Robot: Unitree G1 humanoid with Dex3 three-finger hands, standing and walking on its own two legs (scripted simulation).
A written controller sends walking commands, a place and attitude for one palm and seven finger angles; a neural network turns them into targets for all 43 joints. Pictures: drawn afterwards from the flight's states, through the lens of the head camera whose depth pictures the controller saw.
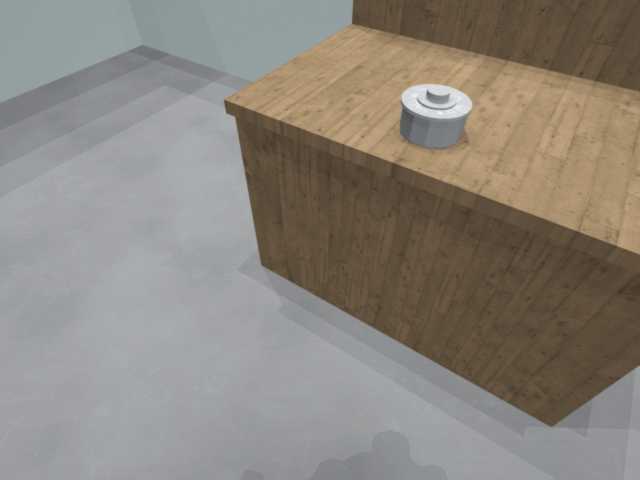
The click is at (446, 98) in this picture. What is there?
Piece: lid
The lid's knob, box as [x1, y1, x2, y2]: [426, 85, 449, 100]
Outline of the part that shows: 427,88 426,94 428,97 432,99 443,100 448,97 449,89 445,86 431,85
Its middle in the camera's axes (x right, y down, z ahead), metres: +0.26 -0.33 +0.86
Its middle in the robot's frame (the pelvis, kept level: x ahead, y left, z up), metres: +0.88 -0.22 +0.06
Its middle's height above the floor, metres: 0.84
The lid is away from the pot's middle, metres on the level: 0.00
